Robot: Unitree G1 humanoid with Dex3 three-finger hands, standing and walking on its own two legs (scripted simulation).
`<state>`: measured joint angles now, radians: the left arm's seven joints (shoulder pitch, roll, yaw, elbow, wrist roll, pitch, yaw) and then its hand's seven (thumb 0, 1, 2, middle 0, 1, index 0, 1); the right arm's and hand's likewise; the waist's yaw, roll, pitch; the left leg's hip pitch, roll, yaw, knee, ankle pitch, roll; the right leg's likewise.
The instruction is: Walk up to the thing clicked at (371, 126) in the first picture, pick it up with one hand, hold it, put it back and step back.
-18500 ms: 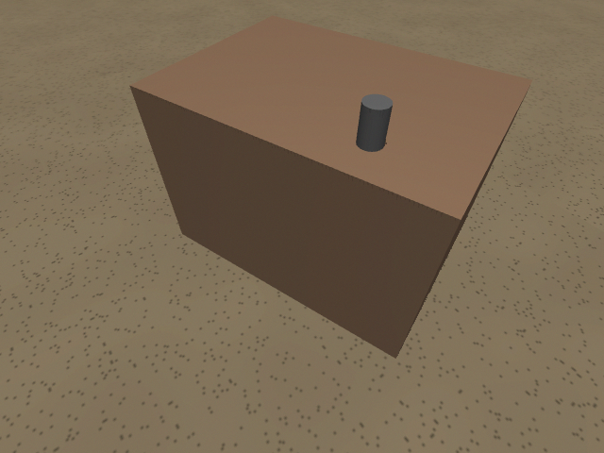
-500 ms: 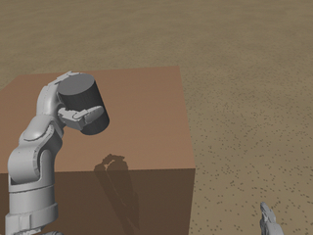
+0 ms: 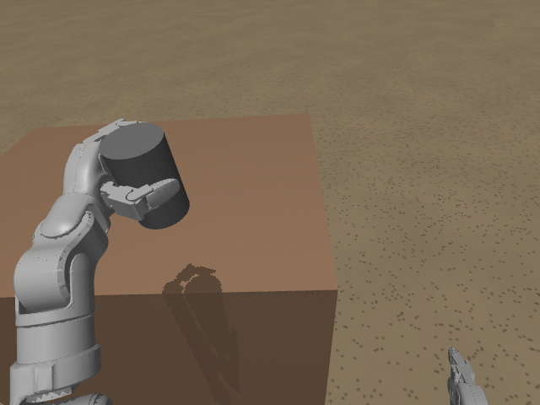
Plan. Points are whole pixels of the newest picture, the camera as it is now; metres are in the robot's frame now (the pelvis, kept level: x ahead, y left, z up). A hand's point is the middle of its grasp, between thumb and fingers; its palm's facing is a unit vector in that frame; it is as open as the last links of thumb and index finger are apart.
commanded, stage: hold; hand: left
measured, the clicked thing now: (149, 178) +0.34 +0.17 +0.24
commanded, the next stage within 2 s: crouch in 0.28 s
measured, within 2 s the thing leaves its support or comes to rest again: neither
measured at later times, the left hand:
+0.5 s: hand (147, 168) +0.34 +0.16 +0.25, palm faces +0.09 -1.00 +0.00, open 10.3 cm
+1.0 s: hand (174, 184) +0.42 +0.17 +0.17, palm faces +0.13 -0.99 +0.01, open 10.3 cm
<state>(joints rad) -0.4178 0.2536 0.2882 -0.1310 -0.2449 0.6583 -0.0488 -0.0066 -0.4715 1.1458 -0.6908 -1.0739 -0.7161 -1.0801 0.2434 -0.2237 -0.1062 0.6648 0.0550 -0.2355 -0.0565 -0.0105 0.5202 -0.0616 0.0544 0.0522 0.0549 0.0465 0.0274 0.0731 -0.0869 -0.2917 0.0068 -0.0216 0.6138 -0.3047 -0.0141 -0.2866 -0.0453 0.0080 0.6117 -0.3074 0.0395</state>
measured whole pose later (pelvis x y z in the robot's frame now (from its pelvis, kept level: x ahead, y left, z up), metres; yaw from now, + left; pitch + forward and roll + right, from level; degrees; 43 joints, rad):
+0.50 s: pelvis +0.00 +0.00 +0.00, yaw +0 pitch -1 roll +0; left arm -0.44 0.25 0.29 -0.13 -0.24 0.67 -0.04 -0.01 -0.47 1.15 -0.69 -1.07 -0.72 -1.08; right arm 0.24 -0.22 -0.11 0.68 0.06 -0.24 -0.05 -0.01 0.53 -0.06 0.05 0.05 0.05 0.05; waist 0.03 0.08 -0.09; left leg -0.29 0.01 -0.02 0.61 -0.30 -0.01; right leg -0.29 -0.04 0.01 0.61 -0.31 0.04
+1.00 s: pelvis -0.01 +0.00 +0.00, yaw -1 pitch +3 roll +0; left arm -0.62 0.31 0.28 0.52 -0.17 0.22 -0.02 -0.01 -0.47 1.15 -0.69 -1.07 -0.72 -1.08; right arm 0.24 -0.22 -0.08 0.66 0.03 -0.30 -0.05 -0.01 0.56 -0.05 0.06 0.05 0.06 0.05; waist -0.04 0.02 -0.06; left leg -0.40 0.02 -0.01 0.64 -0.30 -0.02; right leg -0.41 -0.03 0.03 0.64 -0.30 0.04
